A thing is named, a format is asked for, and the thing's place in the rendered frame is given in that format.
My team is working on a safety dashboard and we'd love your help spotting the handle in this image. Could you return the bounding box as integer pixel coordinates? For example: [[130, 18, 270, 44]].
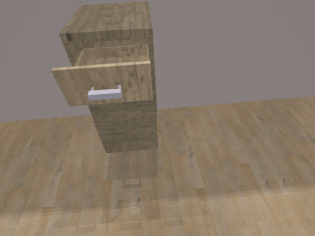
[[87, 85, 122, 101]]

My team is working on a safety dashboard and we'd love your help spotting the cabinet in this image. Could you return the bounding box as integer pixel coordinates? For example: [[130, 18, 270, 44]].
[[59, 1, 158, 153]]

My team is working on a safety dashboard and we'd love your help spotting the drawer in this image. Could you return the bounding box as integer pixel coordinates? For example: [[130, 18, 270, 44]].
[[51, 44, 153, 107]]

